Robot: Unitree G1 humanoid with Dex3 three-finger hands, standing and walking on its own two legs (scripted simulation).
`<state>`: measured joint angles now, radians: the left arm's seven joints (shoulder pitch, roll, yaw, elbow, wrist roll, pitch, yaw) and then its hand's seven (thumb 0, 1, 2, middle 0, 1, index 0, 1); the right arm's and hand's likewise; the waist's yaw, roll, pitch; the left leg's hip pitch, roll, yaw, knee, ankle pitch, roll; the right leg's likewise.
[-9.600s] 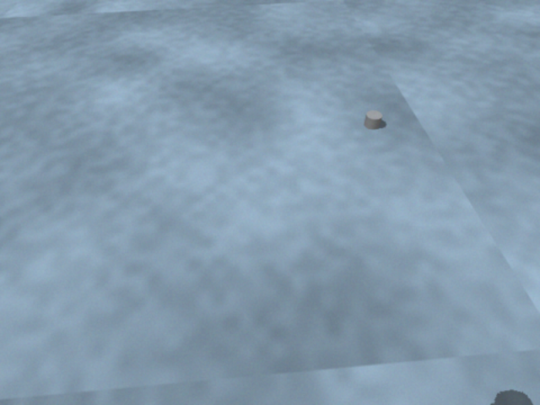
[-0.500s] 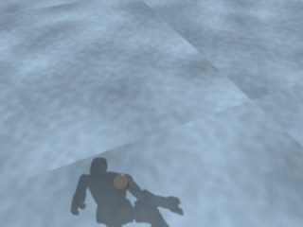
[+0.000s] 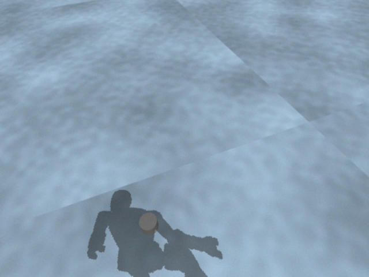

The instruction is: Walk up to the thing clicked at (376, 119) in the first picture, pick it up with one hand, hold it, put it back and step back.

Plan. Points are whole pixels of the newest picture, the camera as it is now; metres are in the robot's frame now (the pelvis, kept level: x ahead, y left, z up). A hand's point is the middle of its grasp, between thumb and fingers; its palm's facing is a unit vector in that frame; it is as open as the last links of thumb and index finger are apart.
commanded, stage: stand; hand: left
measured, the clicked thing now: (149, 223) +0.51 +0.24 -0.74
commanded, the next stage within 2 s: walk up in 0.40 s
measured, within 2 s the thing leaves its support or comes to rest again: neither
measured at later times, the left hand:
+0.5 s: hand out of the picture +0.07 +0.26 -0.15, palm faces +0.00 -0.94 -0.35, open 7.4 cm
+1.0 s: hand out of the picture +0.16 +0.34 -0.17, palm faces -0.10 -0.93 -0.35, open 7.4 cm
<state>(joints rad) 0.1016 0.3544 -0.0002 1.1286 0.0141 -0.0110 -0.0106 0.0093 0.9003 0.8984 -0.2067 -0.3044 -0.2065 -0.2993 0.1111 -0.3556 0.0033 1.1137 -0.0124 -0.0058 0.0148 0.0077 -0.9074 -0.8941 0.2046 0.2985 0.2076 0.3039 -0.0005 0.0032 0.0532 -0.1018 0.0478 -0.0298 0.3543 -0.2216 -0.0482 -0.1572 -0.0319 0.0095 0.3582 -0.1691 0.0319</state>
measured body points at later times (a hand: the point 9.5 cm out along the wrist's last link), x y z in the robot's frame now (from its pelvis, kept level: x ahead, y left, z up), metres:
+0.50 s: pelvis +0.01 +0.00 +0.00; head +0.00 +0.00 +0.45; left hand +0.07 +0.31 -0.13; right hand +0.08 -0.31 -0.13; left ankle -0.02 +0.15 -0.74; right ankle +0.02 -0.14 -0.74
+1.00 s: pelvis +0.08 +0.07 -0.01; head +0.12 +0.09 +0.44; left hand +0.16 +0.38 -0.15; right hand +0.11 -0.23 -0.13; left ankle +0.05 +0.17 -0.75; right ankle +0.12 -0.06 -0.73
